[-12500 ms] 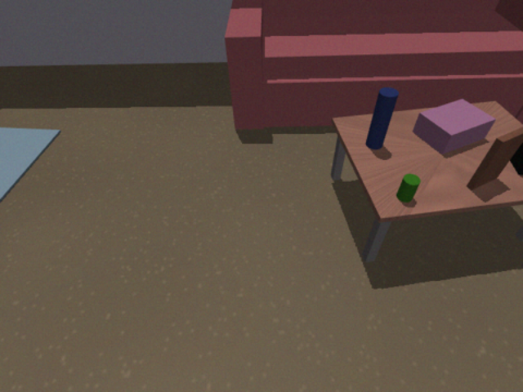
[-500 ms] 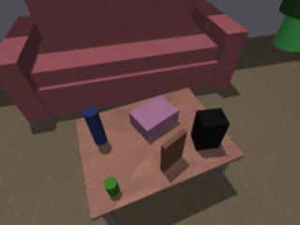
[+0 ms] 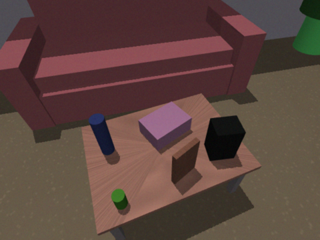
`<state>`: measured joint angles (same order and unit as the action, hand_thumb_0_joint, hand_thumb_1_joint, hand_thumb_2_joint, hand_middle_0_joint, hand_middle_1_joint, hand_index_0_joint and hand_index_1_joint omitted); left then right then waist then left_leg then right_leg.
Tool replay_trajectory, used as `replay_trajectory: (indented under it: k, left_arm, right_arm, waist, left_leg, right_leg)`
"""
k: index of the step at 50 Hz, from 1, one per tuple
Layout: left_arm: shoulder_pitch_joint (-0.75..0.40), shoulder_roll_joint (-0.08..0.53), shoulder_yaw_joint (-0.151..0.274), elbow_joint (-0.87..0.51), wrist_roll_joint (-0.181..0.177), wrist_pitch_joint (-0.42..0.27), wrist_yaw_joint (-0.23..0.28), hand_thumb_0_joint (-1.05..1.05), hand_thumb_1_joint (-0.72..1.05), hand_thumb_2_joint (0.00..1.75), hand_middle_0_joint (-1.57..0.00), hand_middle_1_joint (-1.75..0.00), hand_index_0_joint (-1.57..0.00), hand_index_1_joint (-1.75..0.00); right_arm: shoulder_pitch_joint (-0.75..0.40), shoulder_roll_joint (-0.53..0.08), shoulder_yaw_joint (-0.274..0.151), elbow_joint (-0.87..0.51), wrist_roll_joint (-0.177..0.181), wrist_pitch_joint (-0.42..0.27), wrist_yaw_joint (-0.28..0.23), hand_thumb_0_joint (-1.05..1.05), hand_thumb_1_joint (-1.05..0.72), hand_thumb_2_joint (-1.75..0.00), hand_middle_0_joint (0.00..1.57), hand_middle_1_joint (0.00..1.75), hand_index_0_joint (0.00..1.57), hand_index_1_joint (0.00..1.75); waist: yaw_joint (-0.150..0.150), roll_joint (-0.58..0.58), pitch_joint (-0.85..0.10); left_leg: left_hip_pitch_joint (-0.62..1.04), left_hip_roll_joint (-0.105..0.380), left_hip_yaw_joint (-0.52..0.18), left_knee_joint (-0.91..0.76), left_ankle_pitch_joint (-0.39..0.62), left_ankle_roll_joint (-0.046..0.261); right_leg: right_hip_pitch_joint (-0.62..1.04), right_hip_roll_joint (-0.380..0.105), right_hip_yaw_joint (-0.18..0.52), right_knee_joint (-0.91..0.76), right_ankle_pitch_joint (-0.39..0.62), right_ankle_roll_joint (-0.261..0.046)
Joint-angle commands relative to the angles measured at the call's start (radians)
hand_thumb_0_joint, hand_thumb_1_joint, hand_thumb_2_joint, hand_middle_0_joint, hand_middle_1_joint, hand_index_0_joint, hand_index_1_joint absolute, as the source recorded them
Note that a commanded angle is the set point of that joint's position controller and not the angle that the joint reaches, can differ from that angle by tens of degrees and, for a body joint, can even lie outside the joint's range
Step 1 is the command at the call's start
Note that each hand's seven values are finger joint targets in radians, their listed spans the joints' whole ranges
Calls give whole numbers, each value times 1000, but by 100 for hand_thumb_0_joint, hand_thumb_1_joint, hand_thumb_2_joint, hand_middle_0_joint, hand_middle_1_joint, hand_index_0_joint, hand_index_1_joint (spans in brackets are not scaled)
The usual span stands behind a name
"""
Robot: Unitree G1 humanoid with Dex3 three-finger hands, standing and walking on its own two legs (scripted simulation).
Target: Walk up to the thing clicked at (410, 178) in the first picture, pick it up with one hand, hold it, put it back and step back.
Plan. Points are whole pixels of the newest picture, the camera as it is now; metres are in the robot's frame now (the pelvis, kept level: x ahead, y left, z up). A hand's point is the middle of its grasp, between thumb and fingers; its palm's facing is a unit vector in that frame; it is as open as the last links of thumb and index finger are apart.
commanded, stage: stand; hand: left
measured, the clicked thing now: (119, 199) +0.38 +0.21 -0.38
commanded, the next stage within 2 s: go down in 0.78 s
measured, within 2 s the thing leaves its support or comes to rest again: neither
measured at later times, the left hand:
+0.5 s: hand out of the picture +0.07 +0.25 -0.16, palm faces -0.04 -0.94 -0.33, open 7.4 cm
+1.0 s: hand out of the picture +0.11 +0.24 -0.16, palm faces +0.06 -0.94 -0.32, open 8.4 cm
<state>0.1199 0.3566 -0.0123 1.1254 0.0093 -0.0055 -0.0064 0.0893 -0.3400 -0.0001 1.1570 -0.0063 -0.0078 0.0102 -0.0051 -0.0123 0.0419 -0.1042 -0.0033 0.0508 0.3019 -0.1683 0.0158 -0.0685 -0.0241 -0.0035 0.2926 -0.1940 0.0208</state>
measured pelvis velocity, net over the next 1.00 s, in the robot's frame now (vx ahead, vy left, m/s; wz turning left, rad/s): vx -0.01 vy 0.00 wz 0.03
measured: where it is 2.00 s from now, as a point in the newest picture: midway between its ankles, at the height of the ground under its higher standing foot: outside the picture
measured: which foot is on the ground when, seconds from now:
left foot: down 0.00-1.00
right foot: down 0.00-1.00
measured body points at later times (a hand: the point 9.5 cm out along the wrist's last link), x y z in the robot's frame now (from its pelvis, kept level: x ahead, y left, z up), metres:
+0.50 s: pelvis +0.01 +0.00 +0.00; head +0.02 +0.00 +0.45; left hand +0.08 +0.30 -0.14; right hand +0.08 -0.30 -0.13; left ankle +0.00 +0.11 -0.75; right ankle -0.02 -0.13 -0.75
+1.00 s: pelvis -0.01 +0.00 -0.01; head +0.03 +0.00 +0.44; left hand +0.11 +0.29 -0.14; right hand +0.09 -0.29 -0.13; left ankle +0.00 +0.11 -0.75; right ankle -0.02 -0.13 -0.75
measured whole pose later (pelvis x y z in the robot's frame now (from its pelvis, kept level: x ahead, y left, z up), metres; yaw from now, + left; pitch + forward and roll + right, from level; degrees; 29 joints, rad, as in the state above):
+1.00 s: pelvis -0.01 +0.00 -0.01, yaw +1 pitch +2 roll +0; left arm 0.03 0.33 0.06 1.06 0.00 -0.02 0.01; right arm 0.17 -0.32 0.00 0.94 0.04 -0.03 -0.02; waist -0.01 -0.01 0.05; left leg -0.24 0.00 0.02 0.42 -0.21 0.01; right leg -0.19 -0.02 -0.03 0.40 -0.24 0.01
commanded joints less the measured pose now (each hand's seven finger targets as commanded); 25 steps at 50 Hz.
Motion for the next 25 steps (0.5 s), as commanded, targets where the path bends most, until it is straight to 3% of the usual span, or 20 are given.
replay_trajectory:
  k: [1,17,25]
  left_arm:
    - [-32,206,42,-54,0,-27,19,0,90,90,-20,-30,-20,-30]
    - [-35,209,45,-59,1,-26,19,0,90,90,-20,-30,-20,-30]
    - [-30,202,44,-62,1,-27,19,0,90,90,-20,-30,-20,-30]
  right_arm:
    - [-41,-215,-39,-61,-1,-25,-18,0,-90,-90,20,30,20,30]
    - [-30,-219,-40,-67,-2,-23,-19,0,-90,-90,20,30,20,30]
    - [-26,-220,-37,-72,-2,-27,-21,0,-90,-90,20,30,20,30]
  waist:
    - [2,4,-56]
    - [-1,9,-62]
    - [0,25,-83]
  left_leg:
    - [37,142,-125,-47,171,0]
    - [30,138,-126,-43,154,1]
    - [52,145,-122,-29,224,3]
  right_leg:
    - [-26,-116,88,-47,155,-35]
    - [-18,-115,86,-50,144,-35]
    - [-10,-121,84,-35,198,-36]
